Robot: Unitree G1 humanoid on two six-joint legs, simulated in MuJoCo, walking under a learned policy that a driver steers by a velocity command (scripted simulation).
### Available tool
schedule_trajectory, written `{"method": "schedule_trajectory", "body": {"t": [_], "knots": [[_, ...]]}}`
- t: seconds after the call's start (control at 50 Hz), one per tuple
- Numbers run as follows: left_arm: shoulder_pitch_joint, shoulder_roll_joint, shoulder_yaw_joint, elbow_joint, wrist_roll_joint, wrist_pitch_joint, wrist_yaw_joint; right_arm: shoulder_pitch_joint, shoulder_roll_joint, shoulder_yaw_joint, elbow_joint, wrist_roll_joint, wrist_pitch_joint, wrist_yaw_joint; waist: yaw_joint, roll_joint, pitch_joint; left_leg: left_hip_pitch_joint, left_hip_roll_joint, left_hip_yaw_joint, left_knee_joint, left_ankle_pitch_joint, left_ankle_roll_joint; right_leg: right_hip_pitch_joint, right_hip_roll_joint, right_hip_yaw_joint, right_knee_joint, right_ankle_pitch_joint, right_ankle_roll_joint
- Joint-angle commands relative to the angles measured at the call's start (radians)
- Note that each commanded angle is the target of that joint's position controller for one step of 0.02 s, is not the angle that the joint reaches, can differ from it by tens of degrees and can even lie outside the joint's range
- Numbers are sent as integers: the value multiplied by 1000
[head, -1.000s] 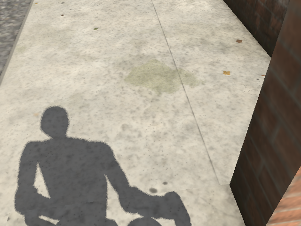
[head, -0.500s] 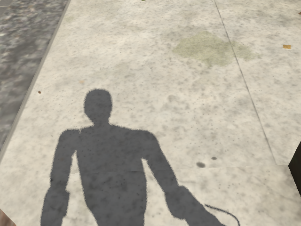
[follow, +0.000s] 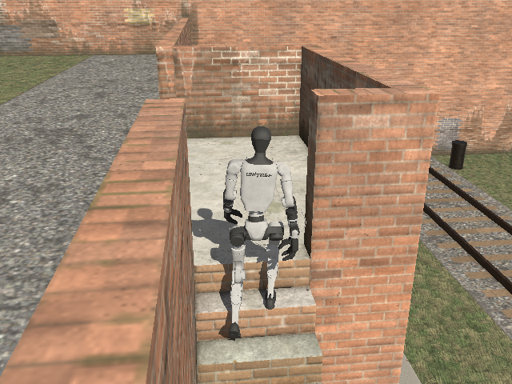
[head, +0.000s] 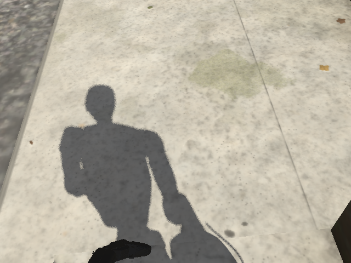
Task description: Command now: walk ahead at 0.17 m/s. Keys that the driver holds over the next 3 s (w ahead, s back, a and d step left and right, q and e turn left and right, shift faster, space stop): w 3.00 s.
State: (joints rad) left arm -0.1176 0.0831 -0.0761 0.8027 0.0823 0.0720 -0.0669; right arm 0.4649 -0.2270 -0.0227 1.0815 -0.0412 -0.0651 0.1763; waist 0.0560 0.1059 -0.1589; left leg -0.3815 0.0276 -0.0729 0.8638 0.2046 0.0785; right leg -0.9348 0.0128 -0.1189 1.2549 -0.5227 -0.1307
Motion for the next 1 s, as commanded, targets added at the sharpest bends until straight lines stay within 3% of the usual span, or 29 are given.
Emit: {"method": "schedule_trajectory", "body": {"t": [0.02, 0.08, 0.14, 0.16, 0.18, 0.2, 0.26, 0.32, 0.38, 0.42, 0.44, 0.46, 0.48, 0.5, 0.52, 0.56, 0.58, 0.6, 0.62, 0.64, 0.66, 0.68, 0.72, 0.76, 0.78, 0.84, 0.9, 0.96, 1.0], "knots": [[230, 300, 119, 117, -10, -53, 5, 42, -77, -54, -32, 7, 36, -11, 47, -278, -1, -535, -151, -276, 1079, -158, 3, 438, -209, 774, -803, -77, -179], [86, 101, 72, 183, -65, -131, -10, -14, 32, -12, -110, 1, 63, -51, -74, -105, 44, -658, -113, -232, 1142, -242, 45, 476, -209, 533, -859, 181, -140], [161, 59, 53, 196, -31, -161, -16, 4, 28, 5, -113, 7, 79, -66, -119, -94, 52, -695, -53, -136, 1040, -281, 11, 530, -140, 241, -834, 393, -65], [130, 37, 37, 176, -46, -167, -22, -12, 39, 12, -111, 6, 81, -49, -137, -76, 50, -642, -11, -91, 961, -332, -40, 500, -110, 156, -842, 354, -9], [147, 92, 43, 149, -40, -160, -18, -41, -6, 7, -106, 27, 81, -27, -132, -181, 32, -515, -15, 14, 1061, -378, -55, 424, -96, 112, -907, 383, -18], [135, 144, 56, 122, -31, -161, -15, -37, -40, -3, -101, 34, 72, -19, -136, -170, 56, -446, -19, 51, 1086, -372, -74, 357, -90, 81, -932, 392, -22], [397, 286, 115, 199, 3, -147, 0, -186, -51, 25, -187, 45, 51, -72, 5, -188, 154, -852, -64, -30, 1337, -522, -54, 712, -290, 308, -993, 541, -200], [597, 190, 93, 315, 27, -160, 8, -303, 11, 60, -289, 38, 46, -155, 38, -224, 175, -1335, -29, -153, 1481, -635, 48, 1098, -375, 413, -1001, 338, -151], [476, 172, 92, 265, 43, -176, -5, -302, 45, 84, -355, 10, 77, -152, -40, -132, 177, -1316, 36, -85, 1454, -658, 76, 953, -346, 307, -1094, 250, -136], [566, 205, 101, 282, 86, -176, -11, -464, 0, 87, -480, 4, 104, -155, -32, -121, 115, -1238, 87, -6, 1203, -596, 102, 873, -292, 226, -1126, 224, -90], [571, 225, 114, 294, 87, -176, -8, -532, 19, 96, -535, -7, 112, -147, -53, -149, 109, -1166, 119, 4, 1045, -581, 134, 815, -274, 210, -1153, 266, -62], [492, 282, 135, 259, 46, -171, -28, -666, -3, 113, -612, -17, 140, -121, -96, -145, 102, -829, 98, 66, 766, -843, 126, 569, -295, 202, -1321, 264, -82], [543, 320, 150, 278, 18, -166, -40, -785, -20, 118, -662, -10, 160, -100, -57, -226, 106, -713, 52, 98, 688, -994, 110, 475, -320, 243, -1398, 200, -132], [488, 331, 148, 231, -7, -172, -54, -670, -3, 113, -611, -12, 145, -71, -106, -306, 116, -666, 15, 137, 752, -963, 90, 557, -336, 194, -1355, 413, -119], [441, 352, 143, 199, -1, -176, -63, -536, -44, 93, -555, 5, 125, -69, -154, -263, 58, -691, -17, 133, 689, -845, 97, 728, -346, 146, -1264, 691, -104], [443, 348, 131, 169, -64, -196, -57, -298, -52, 82, -417, 8, 71, -51, -187, -270, -90, -552, -79, 77, 531, -726, 119, 934, -281, 66, -965, 1365, -44], [450, 319, 120, 149, -51, -205, -58, -209, -95, 74, -368, 24, 66, -49, -215, -145, -191, -250, -45, -124, 393, -581, 161, 701, -207, 50, -799, 1458, -8], [468, 301, 127, 135, -36, -206, -48, -52, -202, 39, -304, 10, 71, -60, -243, 19, -300, 62, 38, -411, 125, -616, 233, 458, -110, 101, -555, 1134, 21], [416, 213, 120, 104, -27, -179, -47, 115, -304, -12, -256, -34, 70, -101, -301, 214, -309, 193, 166, -779, -230, -679, 284, 233, 11, 218, -143, 458, 42], [458, 233, 136, 132, -31, -161, -40, 166, -269, -6, -226, -35, 44, -102, -310, 286, -269, 113, 186, -917, -340, -936, 255, 132, 84, 449, 292, 507, 37], [375, 206, 132, 100, -45, -167, -28, 57, -238, 6, -217, -19, 22, -102, -240, 348, -104, 20, 138, -807, -350, -1098, 217, -28, 138, 502, 506, 515, 27], [356, 189, 112, 82, -41, -179, -11, -79, -188, 11, -223, -11, 8, -95, -162, 277, -7, -49, 115, -692, -317, -1000, 211, -98, 144, 469, 616, 531, 15], [374, 197, 91, 68, -51, -178, 16, -267, -61, 37, -196, -7, -4, -86, -35, -6, -19, -134, 158, -610, -284, -584, 208, -69, 84, 425, 735, 510, 13], [389, 222, 93, 81, -52, -161, 35, -417, 13, 58, -191, -10, -10, -104, 24, -102, 27, -202, 178, -507, -326, -497, 176, -74, 36, 418, 694, 398, 36], [357, 289, 108, 73, -53, -159, 39, -424, -1, 57, -186, -17, -29, -101, 42, -124, 34, -185, 175, -422, -337, -426, 165, -77, 2, 377, 566, 436, 67], [310, 241, 103, 99, -67, -168, 16, -511, 2, 61, -231, 2, -67, -114, 49, -125, 53, -257, 50, -111, -374, -543, 48, 128, -98, 248, 164, 319, 151], [334, 285, 127, 103, -39, -185, -28, -505, -102, 35, -279, 6, -110, -122, 25, -100, 95, -309, -27, 92, -429, -479, -59, 486, -129, 123, -127, 347, 236], [112, 244, 116, -19, -54, -189, -43, -283, -150, -6, -225, 6, -77, -115, -121, -20, 203, -39, 83, -68, -444, -634, 78, 430, -58, 48, -496, 230, 227], [101, 240, 117, -65, -67, -192, -13, -263, -110, -7, -214, 22, -63, -100, -120, -23, 213, 62, 173, -180, -422, -610, 140, 434, -73, 60, -631, 285, 161]]}}
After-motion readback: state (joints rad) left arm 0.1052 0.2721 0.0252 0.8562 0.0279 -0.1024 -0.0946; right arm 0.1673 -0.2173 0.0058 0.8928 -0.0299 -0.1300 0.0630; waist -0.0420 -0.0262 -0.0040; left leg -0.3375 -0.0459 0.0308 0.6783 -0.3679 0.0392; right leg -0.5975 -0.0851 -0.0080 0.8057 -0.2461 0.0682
